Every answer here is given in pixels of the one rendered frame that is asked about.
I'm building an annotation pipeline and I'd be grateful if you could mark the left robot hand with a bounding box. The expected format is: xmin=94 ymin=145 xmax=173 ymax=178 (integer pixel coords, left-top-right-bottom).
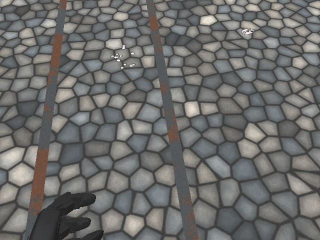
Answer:
xmin=27 ymin=192 xmax=104 ymax=240

